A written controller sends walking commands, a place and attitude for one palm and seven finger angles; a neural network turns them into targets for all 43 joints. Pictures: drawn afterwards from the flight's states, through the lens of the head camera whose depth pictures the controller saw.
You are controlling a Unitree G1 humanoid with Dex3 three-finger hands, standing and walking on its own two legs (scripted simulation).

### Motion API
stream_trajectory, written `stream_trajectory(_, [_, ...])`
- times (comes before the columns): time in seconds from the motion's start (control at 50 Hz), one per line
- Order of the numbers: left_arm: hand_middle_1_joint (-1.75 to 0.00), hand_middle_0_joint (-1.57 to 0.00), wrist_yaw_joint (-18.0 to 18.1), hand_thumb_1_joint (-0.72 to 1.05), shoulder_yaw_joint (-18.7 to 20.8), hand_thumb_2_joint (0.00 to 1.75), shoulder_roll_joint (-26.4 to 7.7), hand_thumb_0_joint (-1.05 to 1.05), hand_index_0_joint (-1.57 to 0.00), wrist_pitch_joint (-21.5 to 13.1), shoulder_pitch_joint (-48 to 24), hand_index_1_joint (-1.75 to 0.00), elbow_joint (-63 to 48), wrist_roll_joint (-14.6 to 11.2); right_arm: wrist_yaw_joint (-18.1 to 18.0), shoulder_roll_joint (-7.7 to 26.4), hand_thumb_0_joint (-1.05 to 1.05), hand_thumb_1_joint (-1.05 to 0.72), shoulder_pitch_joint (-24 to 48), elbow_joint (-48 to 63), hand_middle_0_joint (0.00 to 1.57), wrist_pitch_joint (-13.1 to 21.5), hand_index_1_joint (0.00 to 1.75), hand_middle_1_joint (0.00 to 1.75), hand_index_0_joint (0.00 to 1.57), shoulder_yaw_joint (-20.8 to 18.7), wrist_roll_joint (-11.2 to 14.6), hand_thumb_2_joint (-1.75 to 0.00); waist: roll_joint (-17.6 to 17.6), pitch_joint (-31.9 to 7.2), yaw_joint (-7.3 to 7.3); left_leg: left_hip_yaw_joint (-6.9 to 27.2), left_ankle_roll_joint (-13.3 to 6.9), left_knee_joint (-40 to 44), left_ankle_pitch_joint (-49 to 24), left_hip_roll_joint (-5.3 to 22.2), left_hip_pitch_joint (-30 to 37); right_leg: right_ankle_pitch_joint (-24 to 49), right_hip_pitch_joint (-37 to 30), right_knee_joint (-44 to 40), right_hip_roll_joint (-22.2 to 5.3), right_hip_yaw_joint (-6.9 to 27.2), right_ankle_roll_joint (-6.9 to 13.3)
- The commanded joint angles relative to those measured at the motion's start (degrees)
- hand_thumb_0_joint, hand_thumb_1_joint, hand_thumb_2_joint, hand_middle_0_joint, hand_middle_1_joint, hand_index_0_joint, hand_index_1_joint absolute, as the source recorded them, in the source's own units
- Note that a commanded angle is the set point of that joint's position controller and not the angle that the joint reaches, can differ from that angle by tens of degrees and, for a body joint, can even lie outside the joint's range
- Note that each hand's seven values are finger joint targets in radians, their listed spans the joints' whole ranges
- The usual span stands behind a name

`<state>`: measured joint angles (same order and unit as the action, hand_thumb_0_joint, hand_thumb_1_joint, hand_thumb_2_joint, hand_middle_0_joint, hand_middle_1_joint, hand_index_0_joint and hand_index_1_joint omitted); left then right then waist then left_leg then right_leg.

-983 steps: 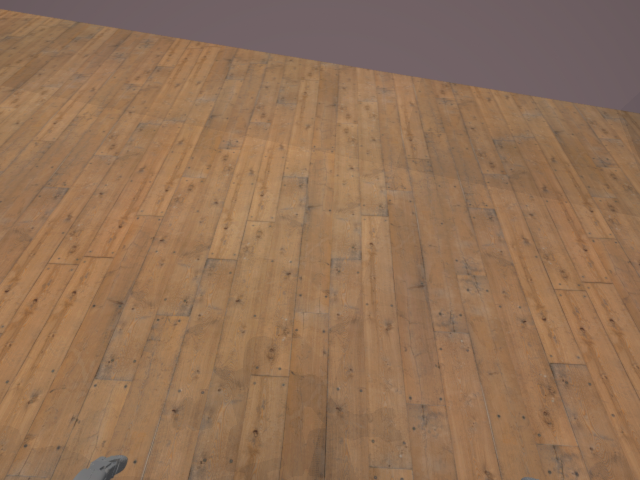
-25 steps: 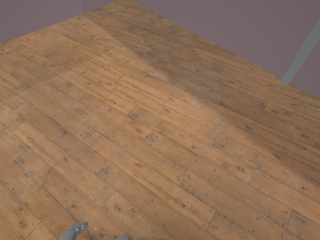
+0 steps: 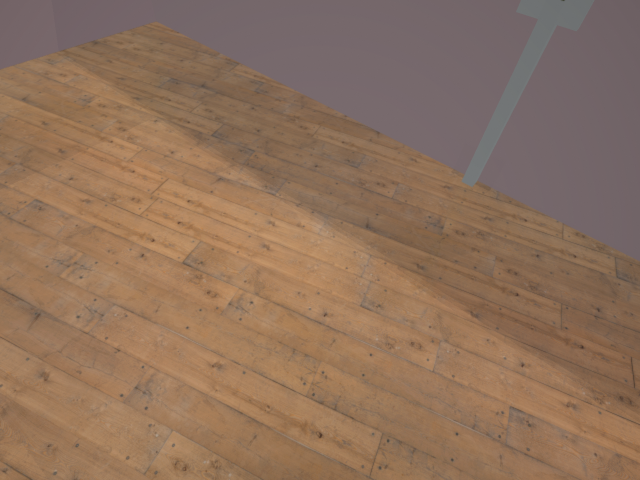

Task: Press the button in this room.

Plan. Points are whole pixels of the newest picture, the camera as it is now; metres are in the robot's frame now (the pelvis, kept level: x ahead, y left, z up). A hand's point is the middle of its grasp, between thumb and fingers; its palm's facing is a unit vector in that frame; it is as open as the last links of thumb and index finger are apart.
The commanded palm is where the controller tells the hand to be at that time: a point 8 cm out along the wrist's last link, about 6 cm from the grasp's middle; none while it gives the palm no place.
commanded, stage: turn or walk to find it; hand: left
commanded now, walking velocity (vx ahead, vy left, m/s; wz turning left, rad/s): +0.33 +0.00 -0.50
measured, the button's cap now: out of the picture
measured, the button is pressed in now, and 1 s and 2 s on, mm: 0 0 0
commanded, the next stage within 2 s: stand and wait in 0.94 s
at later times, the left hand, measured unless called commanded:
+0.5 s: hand (289, 364) +0.33 +0.07 -0.17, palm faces -0.28 -0.94 -0.19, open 7.3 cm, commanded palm none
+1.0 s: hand (279, 357) +0.34 +0.09 -0.18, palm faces -0.22 -0.96 -0.16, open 7.3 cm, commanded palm none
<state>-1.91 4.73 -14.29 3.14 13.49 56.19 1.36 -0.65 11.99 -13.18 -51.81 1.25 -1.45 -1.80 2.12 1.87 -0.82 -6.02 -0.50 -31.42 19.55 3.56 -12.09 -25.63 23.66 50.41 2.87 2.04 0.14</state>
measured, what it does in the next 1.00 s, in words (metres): walks ahead, turning right: right foot, then left foot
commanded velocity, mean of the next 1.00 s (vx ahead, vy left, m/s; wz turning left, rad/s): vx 0.29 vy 0.00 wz -0.27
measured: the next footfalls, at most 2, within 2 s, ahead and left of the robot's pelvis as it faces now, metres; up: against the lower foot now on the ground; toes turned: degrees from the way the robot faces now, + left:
right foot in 0.40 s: +0.24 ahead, -0.16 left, +0.00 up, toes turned -22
left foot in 0.98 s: +0.51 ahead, -0.03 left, +0.00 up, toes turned -13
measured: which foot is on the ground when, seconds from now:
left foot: down 0.00-0.40, up 0.42-0.96, down 0.98-1.00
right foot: up 0.00-0.38, down 0.40-0.98, up 1.00-1.00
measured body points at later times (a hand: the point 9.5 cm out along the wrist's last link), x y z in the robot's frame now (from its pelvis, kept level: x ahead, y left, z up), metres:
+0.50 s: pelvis +0.15 -0.08 -0.02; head +0.21 -0.09 +0.43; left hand +0.34 +0.12 -0.16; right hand +0.03 -0.28 -0.17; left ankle +0.06 +0.09 -0.63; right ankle +0.20 -0.15 -0.73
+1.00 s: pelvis +0.36 -0.10 -0.01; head +0.40 -0.09 +0.44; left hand +0.35 +0.14 -0.17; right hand +0.42 -0.36 -0.14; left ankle +0.46 -0.02 -0.74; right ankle +0.21 -0.15 -0.73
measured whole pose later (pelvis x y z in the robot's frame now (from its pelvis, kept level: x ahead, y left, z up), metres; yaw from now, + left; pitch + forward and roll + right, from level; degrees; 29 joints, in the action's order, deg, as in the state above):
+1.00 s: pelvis +0.36 -0.10 -0.01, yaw -20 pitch +0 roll -1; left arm 0.2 2.2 -9.2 -3.5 23.5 65.7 0.6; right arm 1.0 9.9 -4.0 -55.7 2.8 -1.5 -2.1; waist 1.4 4.0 -3.9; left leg -7.8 -0.2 -33.1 10.8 4.3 -21.9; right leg -25.9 4.0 32.6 1.5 -2.0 2.1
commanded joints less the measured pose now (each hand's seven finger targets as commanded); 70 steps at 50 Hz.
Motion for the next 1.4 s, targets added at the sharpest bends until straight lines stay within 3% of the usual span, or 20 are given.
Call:
stream_trajectory(0.0, [-0.3,-0.2,-1.43,0.9,1.07,0.9,-3.58,0.0,-0.2,-2.49,-6.45,-0.3,-6.71,0.63,-0.8,9.27,0.0,-0.9,-4.53,1.19,0.2,1.87,0.3,0.3,0.2,-2.38,0.3,-0.9,-9.37,5.6,1.61,13.1,-3.06,23.67,6.75,15.87,5.37,8.82,17.25,17.4,-5.76,-0.9,-1.56])
stream_trajectory(0.24, [-0.3,-0.2,-1.35,0.9,-1.27,0.9,1.79,0.0,-0.2,-2.79,-16.12,-0.3,-7.82,-0.03,-1.06,6.25,0.0,-0.9,-15.96,-6.31,0.2,2.22,0.3,0.3,0.2,-2.98,0.06,-0.9,-13.09,5.9,4.94,-6.78,-4.47,13.39,-41.33,14.15,15.41,11.81,14.71,-5.43,-5.43,-11.33,-1.75])
stream_trajectory(0.32, [-0.3,-0.2,-0.59,0.9,-0.57,0.9,-0.91,0.0,-0.2,-4.13,-4.4,-0.3,-4.51,0.28,-0.74,8.78,0.0,-0.9,-13.41,-6.17,0.2,2.23,0.3,0.3,0.2,-4.02,0.8,-0.9,-13.24,-2.5,-0.76,-9.75,-2.43,-1.66,-57.14,14.83,15.67,13.03,-4.5,-15.94,-0.76,-13.99,2.51])
stream_trajectory(0.34, [-0.3,-0.2,-0.28,0.9,0.19,0.9,-2.96,0.0,-0.2,-4.68,3.94,-0.3,-1.92,0.48,-0.53,8.83,0.0,-0.9,-11.75,-5.59,0.2,2.31,0.3,0.3,0.2,-3.92,1.15,-0.9,-11.13,-6.73,-5.13,-10.88,-0.65,-11.52,-52.81,13.4,10.36,18.53,-17.54,-20.51,-0.08,-14.28,3.29])
stream_trajectory(0.36, [-0.3,-0.2,0.43,0.9,1.48,0.9,-9.03,0.0,-0.2,-5.5,12.21,-0.3,0.71,0.8,0.22,6.48,0.0,-0.9,-11.48,-4.77,0.2,2.35,0.3,0.3,0.2,-3.45,1.92,-0.9,-1.87,-12.45,-8.85,-9.98,1.19,-26.59,-30.6,10.99,-4.91,21.33,-35.37,-21.38,-10.04,-2.85,6.65])
stream_trajectory(0.38, [-0.3,-0.2,1.19,0.9,2.36,0.9,-14.44,0.0,-0.2,-5.9,16.4,-0.3,2.06,-0.15,0.01,2.1,0.0,-0.9,-11.79,-2.71,0.2,2.46,0.3,0.3,0.2,-2.47,2.37,-0.9,9.59,-17.82,-8.24,-5.9,3.88,-45.37,15.24,1.16,-22.0,33.26,-45.67,-24.01,-26.78,24.15,14.04])
stream_trajectory(0.4, [-0.3,-0.2,1.73,0.9,2.97,0.9,-15.75,0.0,-0.2,-5.45,13.27,-0.3,1.21,-1.46,-0.28,3.72,0.0,-0.9,-8.47,-1.54,0.2,1.76,0.3,0.3,0.2,-2.43,2.44,-0.9,7.75,-17.94,-7.32,3.61,2.72,-51.51,13.74,2.28,-24.19,25.04,-39.64,-30.7,-29.24,27.61,15.58])
stream_trajectory(0.46, [-0.3,-0.2,1.99,0.9,0.35,0.9,-7.45,0.0,-0.2,-5.64,-0.02,-0.3,-2.09,-1.22,0.07,3.77,0.0,-0.9,-4.02,-2.92,0.2,0.95,0.3,0.3,0.2,-2.76,0.51,-0.9,-2.47,-1.55,-1.41,5.98,2.43,-46.69,-1.44,7.29,-21.91,11.75,-14.81,-35.82,-21.25,15.67,10.14])
stream_trajectory(0.52, [-0.3,-0.2,2.18,0.9,-0.39,0.9,-5.22,0.0,-0.2,-6.5,-3.4,-0.3,-1.82,-0.37,0.38,2.06,0.0,-0.9,-10.19,-5.31,0.2,-0.57,0.3,0.3,0.2,-2.47,0.0,-0.9,1.53,-1.29,2.96,4.78,3.52,-39.35,-4.14,6.94,-16.94,12.26,-7.16,-38.0,-16.65,7.81,8.81])
stream_trajectory(0.86, [-0.3,-0.2,2.7,0.9,-1.03,0.9,-4.5,0.0,-0.2,-7.94,11.31,-0.3,5.49,-0.23,2.44,1.86,0.0,-0.9,13.77,1.59,0.2,1.67,0.3,0.3,0.2,-1.35,0.39,-0.9,2.9,2.0,-3.33,0.24,2.8,-6.31,-5.02,2.44,-20.81,35.8,-25.74,-34.01,-16.39,7.67,9.87])
stream_trajectory(0.92, [-0.3,-0.2,2.75,0.9,-1.06,0.9,-4.31,0.0,-0.2,-7.87,9.69,-0.3,6.42,-0.69,1.33,3.55,0.0,-0.9,4.38,-2.08,0.2,2.44,0.3,0.3,0.2,-1.79,0.29,-0.9,0.54,-2.13,1.91,-2.9,1.23,3.01,-9.18,-1.02,-2.94,48.68,-21.73,-22.12,-13.11,3.73,7.15])
stream_trajectory(0.94, [-0.3,-0.2,2.75,0.9,-1.16,0.9,-3.38,0.0,-0.2,-7.94,8.54,-0.3,5.98,-0.99,0.71,6.26,0.0,-0.9,-4.81,-4.89,0.2,2.9,0.3,0.3,0.2,-2.42,0.03,-0.9,-2.7,-6.97,5.88,0.93,-0.5,5.48,-16.47,2.6,12.34,44.72,-13.52,-11.16,-10.68,1.38,4.73])
stream_trajectory(0.96, [-0.3,-0.2,2.4,0.9,-1.68,0.9,-0.47,0.0,-0.2,-7.93,10.89,-0.3,5.39,-1.44,0.2,11.95,0.0,-0.9,-13.05,-7.03,0.2,3.16,0.3,0.3,0.2,-3.68,-0.71,-0.9,-13.58,-14.29,7.53,17.03,-6.61,3.89,-29.19,17.46,28.69,21.88,1.57,4.42,-4.03,-4.54,1.83])
stream_trajectory(0.98, [-0.3,-0.2,2.56,0.9,-2.41,0.9,0.44,0.0,-0.2,-8.51,9.72,-0.3,4.35,-1.19,0.07,13.33,0.0,-0.9,-16.12,-8.46,0.2,2.32,0.3,0.3,0.2,-3.69,0.08,-0.9,-18.22,-15.11,7.56,24.38,-11.34,8.16,-39.14,25.67,29.43,-7.72,7.97,17.0,-1.81,-4.19,1.28])
stream_trajectory(1.0, [-0.3,-0.2,2.95,0.9,-2.13,0.9,-0.13,0.0,-0.2,-7.89,6.89,-0.3,4.69,-1.09,-0.32,11.46,0.0,-0.9,-13.19,-8.28,0.2,2.11,0.3,0.3,0.2,-3.17,0.57,-0.9,-14.14,-11.65,7.01,22.47,-12.2,9.72,-38.38,25.78,22.61,-7.25,9.93,21.64,-4.77,-1.56,0.98])
stream_trajectory(1.04, [-0.3,-0.2,2.15,0.9,-1.87,0.9,1.16,0.0,-0.2,-7.1,2.99,-0.3,4.54,-0.68,-0.46,6.23,0.0,-0.9,-6.82,-6.96,0.2,2.42,0.3,0.3,0.2,-1.79,0.33,-0.9,-7.41,-1.62,4.14,14.74,-10.08,12.22,-38.64,20.64,10.16,-1.81,9.88,20.4,-8.2,-1.55,-0.32])
stream_trajectory(1.14, [-0.3,-0.2,2.3,0.9,-2.23,0.9,5.26,0.0,-0.2,-4.12,7.41,-0.3,5.9,-0.19,-0.64,2.98,0.0,-0.9,-3.2,-7.12,0.2,2.75,0.3,0.3,0.2,-1.49,0.67,-0.9,-10.11,-2.02,-0.27,0.69,-6.44,13.87,-41.75,12.99,-0.46,6.94,-0.94,6.19,-8.65,-5.19,-2.09])
stream_trajectory(1.28, [-0.3,-0.2,2.72,0.9,-2.82,0.9,3.0,0.0,-0.2,-3.82,3.52,-0.3,4.78,-0.16,-0.79,4.29,0.0,-0.9,-3.06,-9.05,0.2,0.96,0.3,0.3,0.2,-2.05,0.62,-0.9,-10.74,-0.3,-0.88,1.76,-4.39,8.42,-27.87,11.05,-1.06,16.05,-11.68,-18.11,-7.03,-8.84,-2.64])
stream_trajectory(1.32, [-0.3,-0.2,3.12,0.9,-2.57,0.9,-1.04,0.0,-0.2,-4.78,5.89,-0.3,5.93,-0.12,-0.61,2.02,0.0,-0.9,-4.59,-9.79,0.2,0.74,0.3,0.3,0.2,-1.58,0.98,-0.9,-3.15,-1.33,-1.86,-0.28,0.24,2.4,-16.67,6.85,-4.13,30.46,-19.2,-25.78,-11.47,-3.59,-1.58])
stream_trajectory(1.38, [-0.3,-0.2,3.38,0.9,-1.89,0.9,-6.32,0.0,-0.2,-5.9,2.69,-0.3,6.16,-0.76,-0.72,-0.9,0.0,-0.9,-8.41,-10.53,0.2,-0.84,0.3,0.3,0.2,-0.44,1.23,-0.9,13.82,-3.3,0.31,-0.72,3.52,-1.19,8.48,2.2,-3.71,40.39,-17.1,-31.52,-22.53,6.54,6.71])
